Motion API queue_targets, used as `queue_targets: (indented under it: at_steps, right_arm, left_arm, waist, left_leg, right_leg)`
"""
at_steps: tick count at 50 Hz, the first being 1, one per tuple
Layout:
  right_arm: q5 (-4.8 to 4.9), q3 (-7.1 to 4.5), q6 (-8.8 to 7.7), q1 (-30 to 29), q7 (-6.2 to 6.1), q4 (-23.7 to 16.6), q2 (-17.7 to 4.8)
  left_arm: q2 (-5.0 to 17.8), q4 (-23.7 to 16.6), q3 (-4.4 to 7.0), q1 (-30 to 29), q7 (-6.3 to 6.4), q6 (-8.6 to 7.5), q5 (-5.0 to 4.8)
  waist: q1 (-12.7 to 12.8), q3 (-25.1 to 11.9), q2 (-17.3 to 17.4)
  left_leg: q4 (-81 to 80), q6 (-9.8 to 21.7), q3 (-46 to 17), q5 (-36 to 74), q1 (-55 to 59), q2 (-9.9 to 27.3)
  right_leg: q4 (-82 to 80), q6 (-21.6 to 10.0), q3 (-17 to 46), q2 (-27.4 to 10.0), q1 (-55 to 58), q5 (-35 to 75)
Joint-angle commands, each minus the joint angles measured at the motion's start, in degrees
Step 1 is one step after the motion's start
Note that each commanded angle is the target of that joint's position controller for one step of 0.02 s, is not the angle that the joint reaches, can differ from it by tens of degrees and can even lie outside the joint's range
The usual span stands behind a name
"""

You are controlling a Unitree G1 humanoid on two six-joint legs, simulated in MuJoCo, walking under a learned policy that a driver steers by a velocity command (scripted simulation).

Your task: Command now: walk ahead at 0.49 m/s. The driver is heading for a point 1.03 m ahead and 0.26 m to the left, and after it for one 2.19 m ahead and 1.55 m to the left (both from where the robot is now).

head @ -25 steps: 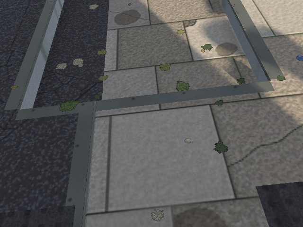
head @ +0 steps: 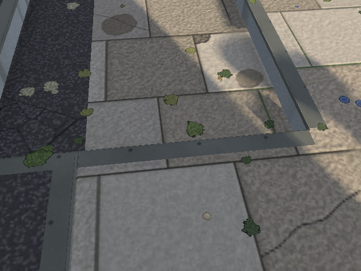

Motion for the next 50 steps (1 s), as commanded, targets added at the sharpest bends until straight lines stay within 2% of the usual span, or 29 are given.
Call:
queue_targets:
  at_steps: [1,5,9,12,13,14,15,16,17,18,19,20,22,25,26,27,28,29,34,38,41,43,44,45,46,47,48,49,50]
  right_arm:
    - [0.27,-1.42,-1.22,-2.5,-0.63,-3.1,-7.4]
    - [0.94,-1.52,-0.38,1.2,-1.31,-2.3,-9.2]
    - [1.58,-1.76,0.77,5.6,-1.47,-0.5,-10.6]
    - [1.54,-2.13,1.85,5.3,-1.85,0.0,-11.6]
    - [1.48,-2.19,2.19,4.0,-1.96,-0.2,-12.0]
    - [1.13,-1.75,2.53,3.5,-2.06,-0.4,-10.9]
    - [-0.12,-0.5,2.46,4.0,-2.18,-1.9,-8.2]
    - [0.17,1.82,1.13,12.0,-1.53,-2.5,-0.4]
    - [1.63,0.58,-0.01,9.4,-1.17,-1.3,-6.5]
    - [3.11,-0.39,-0.58,3.5,-1.03,-3.1,-9.8]
    - [2.9,-0.31,-0.61,0.4,-1.32,-3.7,-9.3]
    - [1.98,-0.57,-0.2,-1.2,-1.52,-3.9,-8.7]
    - [1.97,-0.83,1.61,1.4,-1.58,-3.1,-6.9]
    - [1.88,-0.84,3.22,0.8,-1.78,-3.4,-4.9]
    - [-7.07,2.17,1.62,4.5,1.25,-1.6,0.3]
    - [-6.56,1.5,0.79,3.2,2.26,-1.3,-0.2]
    - [-4.9,1.21,0.27,-0.1,2.87,-2.2,-2.0]
    - [-3.84,0.91,0.0,-3.0,3.23,-2.9,-3.0]
    - [-3.65,2.25,1.3,-10.7,3.6,-6.3,-1.7]
    - [-3.41,1.98,2.04,-14.3,2.96,-8.1,-2.2]
    - [-3.15,1.07,1.88,-14.5,2.49,-8.9,-3.5]
    - [-1.87,-0.24,0.77,-9.7,1.62,-8.4,-5.8]
    - [-1.53,-1.59,0.0,-1.9,0.68,-6.2,-8.5]
    - [-1.37,-2.41,0.15,10.7,-0.76,-3.5,-10.4]
    - [-1.9,-2.06,1.39,24.1,-1.05,0.6,-10.9]
    - [-3.39,-3.37,0.0,26.9,-1.07,4.0,-12.3]
    - [-2.44,-4.01,-1.24,20.9,-1.12,3.3,-12.6]
    - [-2.07,-2.19,-1.71,15.1,-0.76,2.7,-8.0]
    - [-1.76,-0.81,-2.05,10.3,-0.24,2.4,-4.0]
  left_arm:
    - [2.5,-3.1,0.61,2.1,0.26,0.12,0.94]
    - [0.7,-5.5,-0.38,-7.7,-0.79,-0.91,0.46]
    - [1.9,-8.1,-0.33,-14.0,-2.27,-1.43,-0.29]
    - [4.1,-8.8,0.44,-12.7,-3.08,-1.75,-0.14]
    - [5.4,-7.9,1.13,-8.5,-3.05,-1.82,0.01]
    - [7.8,-5.2,2.52,0.2,-2.67,-1.77,0.2]
    - [12.1,-3.3,3.84,11.0,-2.02,-1.55,0.81]
    - [17.1,-2.1,4.79,13.8,-2.25,-1.4,1.18]
    - [10.4,-2.6,3.27,14.3,-2.25,-1.4,0.75]
    - [8.1,-3.3,2.43,9.8,-1.95,-1.5,0.87]
    - [6.9,-3.9,1.97,5.6,-1.85,-1.51,1.03]
    - [5.3,-3.9,1.58,2.7,-2.0,-1.64,1.16]
    - [3.8,-3.4,1.3,0.5,-2.21,-2.51,1.61]
    - [5.1,-1.6,1.94,0.9,-1.88,-3.3,1.7]
    - [-1.9,-1.0,-0.42,4.5,-1.78,-4.22,7.67]
    - [-1.6,0.3,-0.28,7.1,-2.0,-3.94,7.95]
    - [0.1,0.5,-0.18,6.7,-2.24,-3.65,7.9]
    - [1.2,1.0,-0.25,6.7,-2.55,-3.41,7.36]
    - [2.5,5.1,-1.28,10.7,-3.12,-2.91,6.79]
    - [4.0,8.1,-1.09,12.5,-3.06,-2.92,6.41]
    - [6.1,9.3,-0.02,13.0,-2.16,-2.25,6.07]
    - [8.0,9.3,0.84,12.2,-1.52,-1.93,6.22]
    - [7.1,9.2,0.4,13.7,-1.79,-2.15,7.57]
    - [0.8,7.4,-1.92,19.7,-2.29,-2.92,8.76]
    - [2.2,6.7,-1.98,15.9,-4.79,-3.1,7.8]
    - [1.1,3.5,-2.01,3.9,-5.81,-2.9,4.38]
    - [1.7,1.3,-2.03,-3.8,-4.89,-3.49,4.15]
    - [4.3,0.6,-1.42,-2.6,-3.34,-3.49,5.72]
    - [2.7,0.4,-1.79,-1.0,-2.12,-3.36,6.38]
  waist:
    - [2.6,0.8,5.8]
    - [-1.1,1.6,5.0]
    - [-3.3,2.8,5.5]
    - [-1.1,1.3,6.6]
    - [1.7,-1.1,7.1]
    - [5.8,-6.6,6.2]
    - [9.5,-15.4,0.6]
    - [5.3,-22.7,-15.3]
    - [7.8,-23.4,-10.0]
    - [7.7,-14.2,-6.4]
    - [6.0,-9.8,-1.5]
    - [4.3,-6.1,-0.1]
    - [1.5,-4.4,-2.1]
    - [0.6,-1.4,-1.0]
    - [0.9,0.5,-0.7]
    - [1.9,1.7,0.0]
    - [2.4,1.4,0.2]
    - [2.6,1.1,-0.1]
    - [3.7,2.6,-0.7]
    - [3.4,4.0,-1.0]
    - [2.1,3.9,-2.0]
    - [-1.6,0.8,-1.9]
    - [-3.4,-4.8,-1.1]
    - [-4.3,-19.4,7.1]
    - [-9.9,-27.2,9.2]
    - [-13.5,-15.0,5.3]
    - [-13.0,-3.4,6.6]
    - [-8.5,-4.4,6.3]
    - [-4.4,-2.9,6.0]
  left_leg:
    - [-11.4,10.8,-10.5,15.4,-2.2,15.2]
    - [-11.0,7.8,-6.3,13.6,-0.4,12.9]
    - [-8.3,7.2,-8.6,11.0,8.4,17.0]
    - [-3.2,5.6,-9.6,17.9,13.9,19.3]
    - [2.0,4.6,-8.3,26.3,14.1,18.3]
    - [12.5,3.1,-6.0,32.4,11.7,15.2]
    - [30.3,0.9,-3.2,20.3,0.8,11.8]
    - [50.8,-2.6,-3.7,-16.9,-23.0,0.9]
    - [57.8,-1.9,-11.9,-23.5,-29.9,2.7]
    - [59.0,-1.1,-11.6,-19.2,-33.4,5.4]
    - [56.5,-1.3,-10.4,-14.0,-31.6,8.3]
    - [52.8,-1.7,-10.2,-10.9,-29.7,10.0]
    - [49.6,-2.3,-10.7,-7.1,-23.9,11.7]
    - [46.2,-3.4,-11.5,-2.8,-25.9,11.6]
    - [46.5,-2.4,-12.4,4.7,-30.9,10.4]
    - [43.4,-2.4,-13.8,7.6,-35.2,10.2]
    - [40.6,-2.5,-12.9,10.5,-36.9,10.0]
    - [38.2,-2.8,-11.6,13.1,-37.1,9.9]
    - [25.6,-2.3,-5.9,19.1,-32.5,9.4]
    - [17.9,0.0,-4.7,14.0,-31.3,7.4]
    - [15.2,1.8,-2.4,5.1,-27.4,4.3]
    - [12.7,4.3,1.2,5.5,-15.5,-0.5]
    - [17.5,6.6,0.3,9.8,0.3,-2.2]
    - [21.5,16.1,-15.6,12.2,31.7,6.2]
    - [7.8,23.4,-41.6,8.3,45.0,17.9]
    - [2.5,18.1,-43.1,2.0,42.1,18.6]
    - [1.4,14.8,-37.3,-1.1,29.4,17.2]
    - [0.5,15.0,-34.3,0.9,19.4,16.0]
    - [-0.8,15.0,-31.2,4.1,9.1,15.1]
  right_leg:
    - [-6.6,1.6,-0.1,-2.6,-2.8,7.4]
    - [-25.4,1.3,-2.9,0.1,0.3,20.3]
    - [-33.1,0.2,-2.6,1.6,-1.4,19.5]
    - [-35.8,-2.2,-3.0,3.2,1.7,12.6]
    - [-37.1,-3.4,-4.5,4.9,7.9,11.5]
    - [-37.7,-5.1,-5.8,6.5,19.8,12.1]
    - [-35.6,-8.9,4.3,-2.9,37.4,14.2]
    - [-42.0,-18.8,33.0,-15.9,57.1,2.8]
    - [-46.8,-17.7,38.7,-16.2,57.6,-3.0]
    - [-47.3,-14.6,28.8,-14.5,50.3,0.1]
    - [-48.3,-13.0,21.2,-12.4,42.1,6.5]
    - [-50.2,-12.0,15.9,-10.3,35.4,10.9]
    - [-54.3,-11.0,9.4,-8.0,28.7,12.6]
    - [-57.7,-11.3,2.6,-7.8,26.0,17.0]
    - [-58.6,-14.4,2.9,-9.4,28.6,13.9]
    - [-59.0,-14.6,1.2,-10.0,31.2,14.5]
    - [-59.0,-14.1,-1.3,-9.3,32.3,15.2]
    - [-59.0,-13.8,-4.0,-8.6,32.3,16.2]
    - [-59.0,-12.4,-11.9,-8.3,32.3,22.7]
    - [-57.5,-10.9,-13.7,-10.2,41.2,29.3]
    - [-53.1,-9.7,-15.8,-11.3,47.1,41.7]
    - [-42.7,-7.6,-19.6,-9.5,44.8,56.5]
    - [-31.7,-5.2,-20.5,-6.9,36.4,56.5]
    - [-13.3,0.5,-18.8,-2.5,13.5,39.1]
    - [4.0,3.6,-12.8,8.4,1.4,-14.9]
    - [12.2,0.8,-1.3,9.0,-12.9,-15.2]
    - [14.2,-0.1,2.8,4.9,-18.1,-12.6]
    - [10.8,-1.2,4.2,3.1,-12.3,-10.1]
    - [7.8,-1.9,4.0,1.5,-6.0,-7.4]
Keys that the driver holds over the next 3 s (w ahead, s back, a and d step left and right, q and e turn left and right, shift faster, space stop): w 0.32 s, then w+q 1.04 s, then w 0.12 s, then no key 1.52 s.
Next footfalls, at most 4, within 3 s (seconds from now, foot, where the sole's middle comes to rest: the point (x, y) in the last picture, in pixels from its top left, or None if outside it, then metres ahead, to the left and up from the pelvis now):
0.30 right None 0.36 -0.15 -0.78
0.88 left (144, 226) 0.66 0.15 -0.78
1.32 right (169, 165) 0.95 0.05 -0.78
1.72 left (105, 165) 0.95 0.33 -0.78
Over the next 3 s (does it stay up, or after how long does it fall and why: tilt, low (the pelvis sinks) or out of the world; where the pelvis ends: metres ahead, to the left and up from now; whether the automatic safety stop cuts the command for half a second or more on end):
stays up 0.93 0.22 0.00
